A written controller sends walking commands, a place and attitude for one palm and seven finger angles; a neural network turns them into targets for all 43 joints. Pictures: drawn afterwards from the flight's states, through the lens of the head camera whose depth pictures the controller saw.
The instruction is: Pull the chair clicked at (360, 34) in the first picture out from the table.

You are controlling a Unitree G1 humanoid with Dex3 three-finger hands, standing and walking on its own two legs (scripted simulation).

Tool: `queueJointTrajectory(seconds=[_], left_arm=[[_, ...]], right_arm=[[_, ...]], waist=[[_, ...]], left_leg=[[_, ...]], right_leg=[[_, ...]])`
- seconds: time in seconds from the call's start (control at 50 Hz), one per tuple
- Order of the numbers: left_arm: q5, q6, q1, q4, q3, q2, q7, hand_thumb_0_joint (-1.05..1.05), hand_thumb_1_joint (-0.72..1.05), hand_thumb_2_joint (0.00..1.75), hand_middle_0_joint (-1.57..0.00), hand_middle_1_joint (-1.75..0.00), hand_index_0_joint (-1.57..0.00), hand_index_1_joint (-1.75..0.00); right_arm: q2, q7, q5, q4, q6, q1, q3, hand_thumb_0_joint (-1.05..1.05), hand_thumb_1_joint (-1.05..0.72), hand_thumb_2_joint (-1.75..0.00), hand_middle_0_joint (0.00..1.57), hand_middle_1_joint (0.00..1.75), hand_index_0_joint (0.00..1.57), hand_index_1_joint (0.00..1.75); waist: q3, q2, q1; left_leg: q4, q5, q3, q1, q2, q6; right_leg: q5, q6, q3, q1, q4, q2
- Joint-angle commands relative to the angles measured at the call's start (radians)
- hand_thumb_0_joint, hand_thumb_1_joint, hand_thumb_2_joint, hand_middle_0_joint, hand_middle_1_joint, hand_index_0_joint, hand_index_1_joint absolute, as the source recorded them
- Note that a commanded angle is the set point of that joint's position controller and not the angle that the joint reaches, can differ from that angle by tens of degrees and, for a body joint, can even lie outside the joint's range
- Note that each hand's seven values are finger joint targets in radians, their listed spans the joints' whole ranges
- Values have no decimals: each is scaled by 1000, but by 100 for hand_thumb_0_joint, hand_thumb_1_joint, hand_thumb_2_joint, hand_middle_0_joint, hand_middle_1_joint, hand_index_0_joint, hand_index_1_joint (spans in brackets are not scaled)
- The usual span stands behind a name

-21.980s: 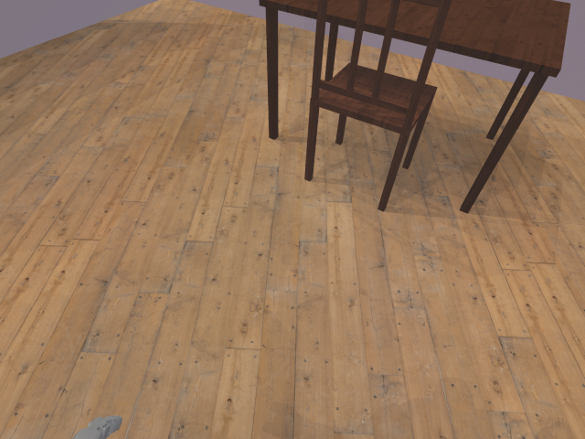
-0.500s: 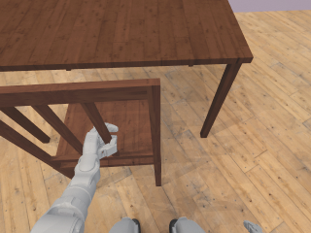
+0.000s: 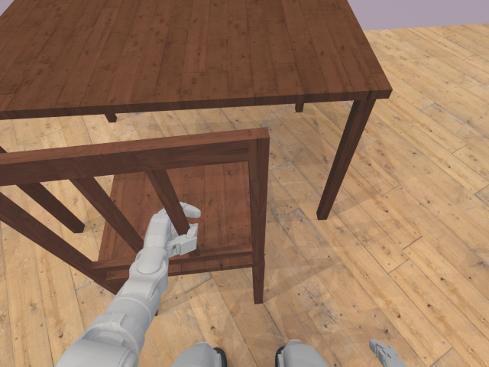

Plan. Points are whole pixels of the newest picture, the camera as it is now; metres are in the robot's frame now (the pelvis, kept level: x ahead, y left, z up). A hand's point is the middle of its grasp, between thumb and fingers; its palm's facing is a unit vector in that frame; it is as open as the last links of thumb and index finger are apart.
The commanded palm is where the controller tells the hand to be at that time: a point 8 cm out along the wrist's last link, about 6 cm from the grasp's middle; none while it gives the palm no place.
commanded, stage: step backward, pulling the chair out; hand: left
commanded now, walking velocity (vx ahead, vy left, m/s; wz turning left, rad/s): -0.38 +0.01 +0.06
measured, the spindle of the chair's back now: (122, 226) +0.36 +0.24 -0.03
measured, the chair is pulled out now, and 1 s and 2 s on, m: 0.15 0.18 0.20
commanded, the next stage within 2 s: none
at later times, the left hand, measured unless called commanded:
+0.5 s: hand (191, 238) +0.34 +0.11 -0.05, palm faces +0.01 -0.98 -0.18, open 5.4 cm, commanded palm +0.33 +0.16 -0.05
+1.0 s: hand (192, 250) +0.32 +0.11 -0.05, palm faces +0.02 -0.98 -0.18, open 5.4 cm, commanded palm +0.30 +0.16 -0.05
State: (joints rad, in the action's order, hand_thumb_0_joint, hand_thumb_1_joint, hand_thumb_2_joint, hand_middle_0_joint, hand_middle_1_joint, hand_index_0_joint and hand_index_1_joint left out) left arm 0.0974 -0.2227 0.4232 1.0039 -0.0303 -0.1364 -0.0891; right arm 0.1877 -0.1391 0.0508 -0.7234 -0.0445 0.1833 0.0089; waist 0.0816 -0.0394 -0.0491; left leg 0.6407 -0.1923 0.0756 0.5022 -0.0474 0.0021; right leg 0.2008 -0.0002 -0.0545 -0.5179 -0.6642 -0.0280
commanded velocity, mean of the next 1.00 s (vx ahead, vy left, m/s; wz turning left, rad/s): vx -0.38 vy -0.02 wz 0.04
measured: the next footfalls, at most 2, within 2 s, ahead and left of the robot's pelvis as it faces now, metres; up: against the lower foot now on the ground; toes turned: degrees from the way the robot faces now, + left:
left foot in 0.76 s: -0.03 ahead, +0.14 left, +0.00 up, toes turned +3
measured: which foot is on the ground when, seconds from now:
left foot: down 0.00-0.56, up 0.58-0.74, down 0.76-1.00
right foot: down 0.00-1.00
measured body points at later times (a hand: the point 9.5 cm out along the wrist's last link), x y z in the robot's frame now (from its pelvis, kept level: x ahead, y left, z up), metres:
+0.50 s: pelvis -0.01 -0.01 +0.00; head +0.06 -0.03 +0.44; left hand +0.34 +0.16 -0.04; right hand +0.10 -0.27 -0.13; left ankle +0.05 +0.13 -0.72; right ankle +0.08 -0.11 -0.72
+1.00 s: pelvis -0.04 -0.02 +0.01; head +0.05 -0.03 +0.44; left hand +0.31 +0.16 -0.04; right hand +0.08 -0.28 -0.13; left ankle -0.07 +0.14 -0.72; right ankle +0.08 -0.11 -0.72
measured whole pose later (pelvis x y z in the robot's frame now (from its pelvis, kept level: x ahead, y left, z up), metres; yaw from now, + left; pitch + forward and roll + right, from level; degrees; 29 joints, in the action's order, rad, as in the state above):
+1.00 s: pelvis -0.04 -0.02 +0.01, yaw +2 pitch +6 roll +2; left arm 0.08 -0.16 0.44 0.90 0.00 -0.16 -0.11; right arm 0.24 -0.11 0.05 -0.69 -0.05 0.16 -0.03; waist 0.11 -0.01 -0.07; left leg 0.61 -0.34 0.00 0.37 -0.04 0.06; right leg 0.09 0.02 0.01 -0.57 -0.56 0.01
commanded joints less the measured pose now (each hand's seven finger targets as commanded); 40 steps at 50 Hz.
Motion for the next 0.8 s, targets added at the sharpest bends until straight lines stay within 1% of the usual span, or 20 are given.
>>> queueJointTrajectory(seconds=[0.0,0.06,0.12,0.18,0.24,0.26,0.28,0.32,0.36,0.4,0.42,0.46,0.52,0.54,0.58,0.62,0.68,0.7,0.74,0.78], left_arm=[[-57,-65,343,-186,57,-215,-38,0,90,90,-50,-145,-50,-145],[-65,-66,362,-179,55,-224,-47,0,90,90,-50,-145,-50,-145],[-71,-58,353,-180,69,-232,-52,0,90,90,-50,-145,-50,-145],[-66,-54,370,-203,43,-201,-47,0,90,90,-50,-145,-50,-145],[-50,-59,353,-205,6,-156,-46,0,90,90,-50,-145,-50,-145],[-47,-59,358,-226,-11,-126,-40,0,90,90,-50,-145,-50,-145],[-48,-57,365,-238,-18,-109,-36,0,90,90,-50,-145,-50,-145],[-50,-48,350,-244,0,-121,-35,0,90,90,-50,-145,-50,-145],[-56,-47,353,-253,1,-117,-27,0,90,90,-50,-145,-50,-145],[-65,-44,347,-249,27,-148,-21,0,90,90,-50,-145,-50,-145],[-69,-42,341,-248,21,-144,-16,0,90,90,-50,-145,-50,-145],[-67,-38,336,-248,34,-166,-14,0,90,90,-50,-145,-50,-145],[-61,-42,298,-225,81,-240,-40,0,90,90,-50,-145,-50,-145],[-66,-36,297,-212,82,-245,-47,0,90,90,-50,-145,-50,-145],[-72,-21,297,-214,92,-236,-53,0,90,90,-50,-145,-50,-145],[-68,-10,278,-209,102,-224,-54,0,90,90,-50,-145,-50,-145],[-56,-15,306,-257,75,-193,-53,0,90,90,-50,-145,-50,-145],[-50,-10,309,-255,73,-196,-55,0,90,90,-50,-145,-50,-145],[-45,-9,313,-287,43,-154,-46,0,90,90,-50,-145,-50,-145],[-46,-6,325,-305,19,-114,-35,0,90,90,-50,-145,-50,-145]], right_arm=[[176,-16,-8,93,52,10,-69,0,-90,-90,20,30,20,30],[159,-4,-3,70,65,25,-72,0,-90,-90,20,30,20,30],[170,-2,-2,53,70,28,-74,0,-90,-90,20,30,20,30],[190,-8,0,53,66,24,-72,0,-90,-90,20,30,20,30],[201,-7,6,77,60,17,-72,0,-90,-90,20,30,20,30],[196,-9,5,89,59,5,-67,0,-90,-90,20,30,20,30],[192,-11,1,92,57,-1,-67,0,-90,-90,20,30,20,30],[193,-7,-14,89,50,4,-74,0,-90,-90,20,30,20,30],[188,3,-24,90,49,19,-79,0,-90,-90,20,30,20,30],[195,8,-31,88,54,30,-85,0,-90,-90,20,30,20,30],[190,11,-30,87,54,26,-86,0,-90,-90,20,30,20,30],[186,11,-23,102,47,-10,-82,0,-90,-90,20,30,20,30],[175,12,-8,101,55,16,-86,0,-90,-90,20,30,20,30],[172,18,-4,91,57,21,-89,0,-90,-90,20,30,20,30],[170,26,-6,93,65,-11,-84,0,-90,-90,20,30,20,30],[173,32,-5,77,74,8,-72,0,-90,-90,20,30,20,30],[180,26,-2,63,69,25,-64,0,-90,-90,20,30,20,30],[199,20,-2,62,68,25,-70,0,-90,-90,20,30,20,30],[217,13,-9,90,50,24,-80,0,-90,-90,20,30,20,30],[203,23,-2,100,40,49,-92,0,-90,-90,20,30,20,30]], waist=[[-335,101,0],[-385,171,1],[-451,144,6],[-446,139,-3],[-412,32,6],[-412,-48,11],[-412,-117,15],[-409,-162,20],[-404,-127,15],[-416,-108,13],[-412,-108,9],[-362,-71,17],[-350,128,10],[-383,167,17],[-414,151,43],[-444,161,32],[-476,155,4],[-458,114,2],[-431,-25,20],[-474,91,12]], left_leg=[[-54,-272,-84,-155,-58,-12],[81,-215,-49,-203,18,19],[82,-147,-71,-191,30,27],[-38,34,-112,-214,-11,6],[-169,14,-186,-219,-112,-35],[-214,-7,-219,-196,-143,-52],[-227,37,-243,-188,-170,-66],[-229,153,-269,-217,-214,-82],[-183,271,-242,-260,-217,-84],[-135,350,-207,-270,-202,-69],[-122,324,-181,-242,-194,-56],[-130,35,-148,-74,-159,-36],[72,-292,-84,-99,-3,22],[180,-297,-77,-116,36,36],[324,-342,-130,-51,49,42],[235,-331,-163,-60,29,41],[-54,-179,-114,-177,16,31],[-160,-58,-148,-215,-33,10],[-157,245,-262,-206,-161,-44],[-101,286,-182,-261,-152,-19]], right_leg=[[196,26,-124,54,222,124],[172,66,-247,76,333,246],[-137,78,-226,196,262,273],[-198,21,-100,181,184,188],[22,-20,-1,151,122,84],[55,-17,24,157,54,55],[46,-10,35,163,-4,38],[85,-4,34,148,-67,30],[68,0,29,150,-34,31],[-75,1,22,186,18,40],[-130,1,14,214,33,53],[-49,16,-27,264,40,94],[129,91,-264,149,305,263],[129,121,-325,178,367,333],[-59,165,-327,291,342,385],[-307,163,-253,368,240,371],[-415,82,-146,387,158,292],[-373,49,-99,352,125,253],[-303,-20,10,274,41,120],[-326,-24,7,327,107,104]])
